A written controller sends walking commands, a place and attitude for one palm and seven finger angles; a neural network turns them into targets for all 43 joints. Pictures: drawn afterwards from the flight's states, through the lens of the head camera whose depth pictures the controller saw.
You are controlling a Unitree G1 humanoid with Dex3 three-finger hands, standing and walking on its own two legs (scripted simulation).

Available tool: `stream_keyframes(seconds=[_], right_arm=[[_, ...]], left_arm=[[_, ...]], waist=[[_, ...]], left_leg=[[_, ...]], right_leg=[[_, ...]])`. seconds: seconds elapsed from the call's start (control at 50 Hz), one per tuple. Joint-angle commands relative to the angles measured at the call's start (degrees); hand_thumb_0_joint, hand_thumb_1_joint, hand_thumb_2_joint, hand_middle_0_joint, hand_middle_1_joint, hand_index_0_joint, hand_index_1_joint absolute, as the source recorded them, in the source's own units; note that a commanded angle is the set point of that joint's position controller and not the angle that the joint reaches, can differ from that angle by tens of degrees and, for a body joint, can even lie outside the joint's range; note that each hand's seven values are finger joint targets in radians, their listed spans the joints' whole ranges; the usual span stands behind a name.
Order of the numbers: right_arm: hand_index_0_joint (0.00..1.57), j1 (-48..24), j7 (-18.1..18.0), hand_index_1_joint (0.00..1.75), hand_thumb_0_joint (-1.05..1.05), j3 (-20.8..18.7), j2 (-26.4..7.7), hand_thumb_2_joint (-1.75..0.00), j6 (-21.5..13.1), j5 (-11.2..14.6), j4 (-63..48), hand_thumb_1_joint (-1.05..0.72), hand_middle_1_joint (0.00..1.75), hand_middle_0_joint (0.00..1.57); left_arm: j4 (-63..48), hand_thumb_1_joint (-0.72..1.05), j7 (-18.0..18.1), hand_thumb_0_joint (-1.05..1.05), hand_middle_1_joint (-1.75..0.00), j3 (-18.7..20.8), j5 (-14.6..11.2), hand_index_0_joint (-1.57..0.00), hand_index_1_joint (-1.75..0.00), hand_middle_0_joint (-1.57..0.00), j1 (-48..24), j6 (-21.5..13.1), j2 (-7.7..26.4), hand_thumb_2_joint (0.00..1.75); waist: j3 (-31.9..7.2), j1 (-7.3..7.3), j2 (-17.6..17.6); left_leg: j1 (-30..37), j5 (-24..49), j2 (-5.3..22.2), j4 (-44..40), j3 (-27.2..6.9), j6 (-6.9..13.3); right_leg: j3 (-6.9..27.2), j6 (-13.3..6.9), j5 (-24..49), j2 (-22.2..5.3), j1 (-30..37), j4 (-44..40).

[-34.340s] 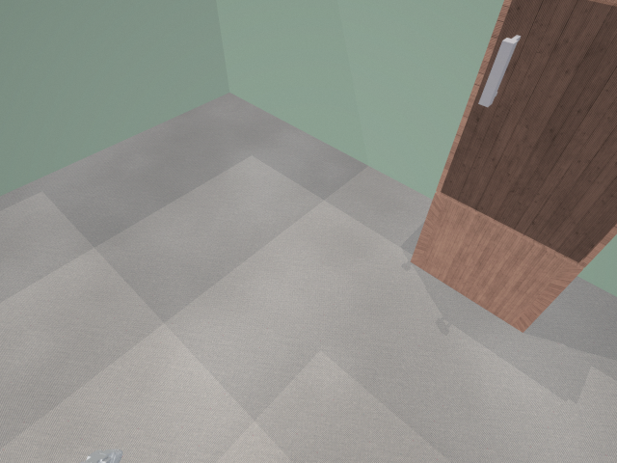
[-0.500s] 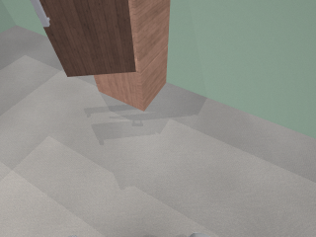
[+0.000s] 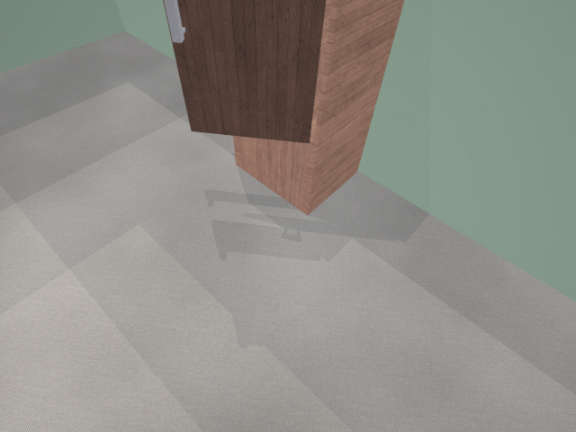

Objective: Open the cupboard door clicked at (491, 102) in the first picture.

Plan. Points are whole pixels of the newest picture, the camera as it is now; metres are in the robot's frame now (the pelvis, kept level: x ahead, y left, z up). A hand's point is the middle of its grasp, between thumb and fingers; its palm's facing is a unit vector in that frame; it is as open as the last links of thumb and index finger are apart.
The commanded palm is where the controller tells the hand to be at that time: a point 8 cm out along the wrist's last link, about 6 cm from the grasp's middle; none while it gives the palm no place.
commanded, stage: take the last steps up to it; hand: left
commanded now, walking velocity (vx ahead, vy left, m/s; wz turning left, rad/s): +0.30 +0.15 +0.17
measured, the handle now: (175, 7) +1.04 +0.41 +0.08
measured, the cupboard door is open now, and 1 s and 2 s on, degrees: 36 36 36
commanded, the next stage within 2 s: come to a stop and stand still in 1.12 s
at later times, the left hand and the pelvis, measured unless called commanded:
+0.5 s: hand (192, 351) +0.25 +0.19 -0.16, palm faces +0.06 -0.97 -0.22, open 7.4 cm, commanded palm none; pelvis +0.14 +0.01 -0.01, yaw +3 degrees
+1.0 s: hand (146, 353) +0.25 +0.28 -0.18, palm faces +0.19 -0.97 -0.17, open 7.4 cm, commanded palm none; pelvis +0.33 +0.11 -0.01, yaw +5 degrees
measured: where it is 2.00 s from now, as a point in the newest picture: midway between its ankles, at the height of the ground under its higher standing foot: (246, 358)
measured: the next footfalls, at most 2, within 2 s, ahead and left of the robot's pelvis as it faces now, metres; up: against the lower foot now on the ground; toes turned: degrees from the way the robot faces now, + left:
right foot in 0.44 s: +0.23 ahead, -0.09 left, +0.00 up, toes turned -7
left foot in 0.90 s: +0.41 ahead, +0.22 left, +0.00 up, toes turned +13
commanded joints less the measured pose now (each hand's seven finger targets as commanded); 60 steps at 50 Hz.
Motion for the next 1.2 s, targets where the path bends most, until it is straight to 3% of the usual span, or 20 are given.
stream_keyframes(seconds=[0.0, 0.04, 0.1, 0.16, 0.32, 0.38, 0.4, 0.42, 0.44, 0.48, 0.52, 0.6, 0.76, 0.8, 0.84, 0.86, 0.88, 0.9, 1.0, 1.18], right_arm=[[0.20, 17.38, -1.55, 0.30, 0.00, -3.02, -13.56, -0.90, -1.60, -0.96, 0.19, -0.90, 0.30, 0.20], [0.20, 14.41, -2.14, 0.30, 0.00, -2.05, -10.55, -0.90, -2.28, -0.57, -0.45, -0.90, 0.30, 0.20], [0.20, 10.14, -2.36, 0.30, 0.00, -0.68, -7.12, -0.90, -4.07, -0.38, -1.59, -0.90, 0.30, 0.20], [0.20, 12.49, -2.33, 0.30, 0.00, -0.40, -6.62, -0.90, -4.92, -0.06, -0.17, -0.90, 0.30, 0.20], [0.20, 16.81, -1.97, 0.30, 0.00, -0.15, -6.20, -0.90, -4.61, -0.66, 3.64, -0.90, 0.30, 0.20], [0.20, 15.29, -2.01, 0.30, 0.00, 0.06, -5.78, -0.90, -4.55, -0.18, 4.16, -0.90, 0.30, 0.20], [0.20, 15.04, -1.65, 0.30, 0.00, 0.00, -4.90, -0.90, -4.93, 0.60, 3.55, -0.90, 0.30, 0.20], [0.20, 17.05, -1.56, 0.30, 0.00, -0.01, -2.64, -0.90, -5.28, 0.95, 1.52, -0.90, 0.30, 0.20], [0.20, 14.72, -1.55, 0.30, 0.00, -0.55, -5.33, -0.90, -4.38, 0.45, 1.25, -0.90, 0.30, 0.20], [0.20, 7.70, -1.10, 0.30, 0.00, -0.63, -2.85, -0.90, -3.46, -0.12, 0.87, -0.90, 0.30, 0.20], [0.20, 10.37, -0.52, 0.30, 0.00, -0.27, 0.11, -0.90, -2.17, -0.53, 2.68, -0.90, 0.30, 0.20], [0.20, 10.98, 0.34, 0.30, 0.00, -0.66, 1.62, -0.90, -1.53, -0.61, 2.82, -0.90, 0.30, 0.20], [0.20, -1.18, 1.76, 0.30, 0.00, -0.32, -0.16, -0.90, -2.96, -0.14, -2.82, -0.90, 0.30, 0.20], [0.20, -0.25, 1.64, 0.30, 0.00, -0.41, -1.56, -0.90, -3.43, -0.06, -2.93, -0.90, 0.30, 0.20], [0.20, 8.85, 0.88, 0.30, 0.00, -1.17, -5.02, -0.90, -4.05, -0.41, -0.27, -0.90, 0.30, 0.20], [0.20, 16.30, -0.04, 0.30, 0.00, -2.56, -10.61, -0.90, -4.44, -1.13, 1.42, -0.90, 0.30, 0.20], [0.20, 21.97, -1.12, 0.30, 0.00, -3.72, -15.23, -0.90, -4.10, -1.25, 2.31, -0.90, 0.30, 0.20], [0.20, 21.02, -1.63, 0.30, 0.00, -3.46, -14.93, -0.90, -3.74, -1.02, 2.38, -0.90, 0.30, 0.20], [0.20, 9.28, -2.40, 0.30, 0.00, -0.50, -5.63, -0.90, -5.46, -0.62, -0.92, -0.90, 0.30, 0.20], [0.20, 10.49, -1.90, 0.30, 0.00, -0.43, -5.83, -0.90, -4.61, -0.95, 1.23, -0.90, 0.30, 0.20]], left_arm=[[-7.88, 0.90, -0.63, 0.00, -0.30, 0.95, -0.25, -0.20, -0.30, -0.20, -8.14, -0.48, 4.33, 0.90], [-8.05, 0.90, -0.61, 0.00, -0.30, 0.89, 0.26, -0.20, -0.30, -0.20, -12.32, -0.33, 4.73, 0.90], [-4.97, 0.90, -1.46, 0.00, -0.30, 0.70, 0.31, -0.20, -0.30, -0.20, -7.97, -0.30, 3.95, 0.90], [-4.46, 0.90, -1.35, 0.00, -0.30, 0.37, 0.09, -0.20, -0.30, -0.20, -7.57, -0.28, 3.54, 0.90], [-7.28, 0.90, -1.38, 0.00, -0.30, -0.11, -0.07, -0.20, -0.30, -0.20, -14.30, -0.64, 2.13, 0.90], [-4.37, 0.90, -1.13, 0.00, -0.30, 0.98, 0.15, -0.20, -0.30, -0.20, -3.31, -1.59, 4.30, 0.90], [-1.76, 0.90, -0.69, 0.00, -0.30, 2.11, 0.43, -0.20, -0.30, -0.20, 6.30, -2.40, 8.44, 0.90], [-0.14, 0.90, -0.08, 0.00, -0.30, 3.53, 0.25, -0.20, -0.30, -0.20, 12.72, -2.47, 14.25, 0.90], [-0.83, 0.90, 0.44, 0.00, -0.30, 3.51, -0.62, -0.20, -0.30, -0.20, 10.41, -2.17, 13.76, 0.90], [-2.80, 0.90, 0.86, 0.00, -0.30, 1.76, -0.63, -0.20, -0.30, -0.20, 0.88, -2.23, 7.32, 0.90], [-2.57, 0.90, 0.70, 0.00, -0.30, 0.41, -0.37, -0.20, -0.30, -0.20, -1.55, -3.23, 3.30, 0.90], [-1.17, 0.90, 0.44, 0.00, -0.30, 1.00, -0.05, -0.20, -0.30, -0.20, -0.19, -4.52, 3.35, 0.90], [2.42, 0.90, 0.21, 0.00, -0.30, 1.00, 0.32, -0.20, -0.30, -0.20, 2.60, -4.14, 7.74, 0.90], [2.65, 0.90, 0.33, 0.00, -0.30, 1.30, 0.30, -0.20, -0.30, -0.20, 1.99, -3.56, 8.47, 0.90], [2.59, 0.90, 0.20, 0.00, -0.30, 1.34, 0.10, -0.20, -0.30, -0.20, 1.38, -3.03, 7.98, 0.90], [1.57, 0.90, -0.04, 0.00, -0.30, 0.80, -0.28, -0.20, -0.30, -0.20, 3.14, -2.65, 5.06, 0.90], [-0.27, 0.90, -0.24, 0.00, -0.30, 0.15, -0.65, -0.20, -0.30, -0.20, 2.86, -2.61, 2.19, 0.90], [-1.82, 0.90, 0.27, 0.00, -0.30, -0.13, -0.26, -0.20, -0.30, -0.20, -0.75, -2.52, 1.99, 0.90], [-0.18, 0.90, -0.61, 0.00, -0.30, -0.19, 0.16, -0.20, -0.30, -0.20, -1.04, -1.09, 0.01, 0.90], [-2.99, 0.90, -0.61, 0.00, -0.30, -0.46, 0.15, -0.20, -0.30, -0.20, -5.64, -0.49, 0.02, 0.90]], waist=[[-1.77, -9.70, 20.20], [0.30, -7.50, 14.88], [1.84, -3.55, 7.18], [-0.40, -2.93, 6.48], [3.20, -3.64, 7.19], [-0.09, 1.95, 4.08], [-5.96, 5.81, -3.78], [-11.67, 6.11, -17.54], [-8.74, 4.78, -12.20], [2.75, 1.45, -5.07], [2.75, -1.61, -5.07], [-0.04, -2.63, -3.87], [1.85, -0.22, -7.31], [1.86, -1.40, -8.01], [-2.20, -5.96, -0.62], [-7.83, -8.58, 11.52], [-11.54, -9.89, 21.34], [-10.73, -9.77, 16.92], [-2.35, -2.97, 8.02], [-0.92, -1.99, 6.51]], left_leg=[[19.29, -0.23, 20.95, -18.66, -29.37, 13.76], [12.07, -7.26, 19.81, -20.91, -29.28, 14.50], [9.09, 6.06, 14.72, -21.78, -19.56, 12.50], [11.94, 19.67, 12.66, -20.47, -13.75, 12.75], [8.35, 21.04, 12.38, -18.91, -10.40, 12.48], [1.48, 26.33, 8.11, -4.79, -6.73, 8.82], [-7.33, 21.06, 3.74, 9.38, -2.85, 6.05], [-21.06, -8.00, -4.09, 28.27, -0.82, 2.63], [-22.46, -10.31, -0.24, 39.25, -6.80, 2.41], [-23.67, 1.37, 5.23, 41.25, -9.50, 1.63], [-19.04, 7.23, 6.28, 36.75, -7.63, 0.11], [-18.31, 11.54, 6.68, 26.36, -3.90, -1.81], [-14.14, 11.25, 4.09, 5.43, 0.50, -1.06], [-8.83, 9.95, 3.06, 1.35, 1.19, -0.06], [8.07, 10.61, 0.94, -5.46, 3.00, 0.89], [19.64, 12.40, 10.25, -6.28, -7.68, 4.40], [26.05, 15.54, 20.73, -11.68, -23.46, 9.87], [22.04, 10.64, 22.91, -14.29, -24.21, 12.17], [4.96, 16.04, 17.71, -19.62, -11.52, 10.57], [4.41, 21.71, 15.55, -17.83, -4.46, 11.21]], right_leg=[[1.44, 0.07, -16.03, 3.10, -29.07, 24.85], [9.24, -1.35, -9.64, 0.10, -32.24, 35.66], [9.91, -0.85, 0.37, -0.72, -29.02, 35.05], [8.67, -0.14, 3.14, -0.14, -26.68, 29.24], [5.22, -0.84, 4.20, 2.84, -16.58, 9.84], [4.48, -2.47, 8.13, 4.91, 3.22, 0.04], [14.60, -5.65, 4.90, -3.30, 18.57, -4.41], [40.26, -12.85, 7.08, -20.99, 29.96, -13.03], [44.14, -14.46, -0.08, -24.55, 21.45, -18.40], [31.95, -10.69, -5.57, -19.02, 2.85, -21.12], [20.14, -7.45, 1.78, -14.12, -4.09, -22.50], [10.83, -7.17, 11.84, -11.25, -1.23, -22.37], [7.43, -6.61, 18.97, -12.25, 4.41, -18.52], [7.14, -5.98, 18.80, -12.27, 3.68, -15.64], [3.35, -4.05, 20.81, -8.22, -2.48, -2.17], [-0.51, -1.95, 9.70, -2.38, -11.13, 12.53], [0.40, -1.02, -14.70, 4.19, -22.02, 29.54], [6.40, -2.79, -15.41, 3.36, -25.62, 39.54], [10.06, -2.19, -0.58, -1.22, -23.68, 38.01], [6.16, -2.19, 3.99, 2.57, -11.74, 10.30]])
